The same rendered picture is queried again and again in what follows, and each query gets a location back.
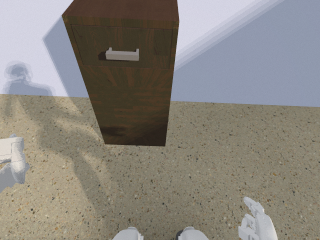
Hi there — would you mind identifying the drawer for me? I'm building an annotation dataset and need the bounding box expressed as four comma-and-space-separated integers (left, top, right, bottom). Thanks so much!
71, 24, 172, 69

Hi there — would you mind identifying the robot thigh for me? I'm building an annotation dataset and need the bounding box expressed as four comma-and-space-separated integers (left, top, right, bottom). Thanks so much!
112, 229, 144, 240
178, 229, 209, 240

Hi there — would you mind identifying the cabinet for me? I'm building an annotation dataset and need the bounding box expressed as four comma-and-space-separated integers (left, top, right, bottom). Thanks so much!
61, 0, 180, 147

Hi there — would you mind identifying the robot right hand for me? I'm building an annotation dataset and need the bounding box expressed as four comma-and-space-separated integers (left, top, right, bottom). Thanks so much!
238, 196, 278, 240

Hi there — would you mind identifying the robot left thigh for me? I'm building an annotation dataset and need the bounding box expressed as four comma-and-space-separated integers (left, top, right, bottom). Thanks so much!
112, 229, 144, 240

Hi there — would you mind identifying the robot left hand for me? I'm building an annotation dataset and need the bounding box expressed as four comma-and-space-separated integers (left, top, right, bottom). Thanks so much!
0, 133, 30, 193

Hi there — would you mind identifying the handle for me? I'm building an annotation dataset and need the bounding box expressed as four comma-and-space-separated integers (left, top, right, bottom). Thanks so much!
105, 47, 139, 61

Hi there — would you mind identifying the robot right thigh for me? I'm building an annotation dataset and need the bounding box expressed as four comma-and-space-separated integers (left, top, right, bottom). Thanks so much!
178, 229, 209, 240

